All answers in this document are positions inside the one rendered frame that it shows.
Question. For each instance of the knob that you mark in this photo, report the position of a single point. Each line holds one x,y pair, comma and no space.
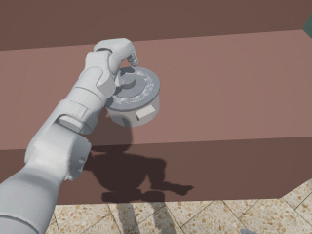
129,81

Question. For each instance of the pot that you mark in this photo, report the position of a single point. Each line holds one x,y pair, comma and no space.
135,118

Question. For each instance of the robot left upper arm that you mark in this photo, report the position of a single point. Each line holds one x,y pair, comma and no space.
29,197

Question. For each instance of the robot left forearm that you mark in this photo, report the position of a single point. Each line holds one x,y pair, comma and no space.
79,111

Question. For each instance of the table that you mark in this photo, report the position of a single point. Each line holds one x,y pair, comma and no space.
235,98

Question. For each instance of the lid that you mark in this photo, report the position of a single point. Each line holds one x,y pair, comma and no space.
145,90

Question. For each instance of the robot left hand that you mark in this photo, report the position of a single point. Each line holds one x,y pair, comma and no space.
125,49

